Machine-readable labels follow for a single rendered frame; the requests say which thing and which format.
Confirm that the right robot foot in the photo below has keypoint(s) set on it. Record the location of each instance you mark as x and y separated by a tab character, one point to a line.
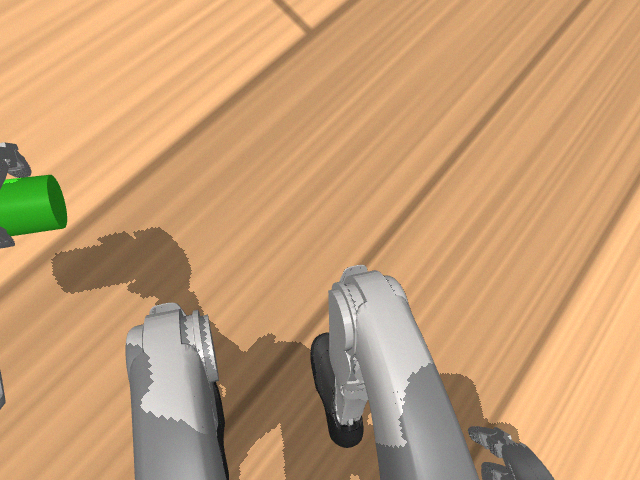
324	378

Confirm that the left robot foot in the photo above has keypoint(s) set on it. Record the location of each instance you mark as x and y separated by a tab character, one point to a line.
220	428

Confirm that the left robot hand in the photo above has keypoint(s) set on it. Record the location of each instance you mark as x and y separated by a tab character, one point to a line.
13	163

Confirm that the can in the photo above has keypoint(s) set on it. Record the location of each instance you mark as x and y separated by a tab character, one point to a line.
31	205

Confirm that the right robot hand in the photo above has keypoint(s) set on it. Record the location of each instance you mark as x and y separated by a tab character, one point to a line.
520	462

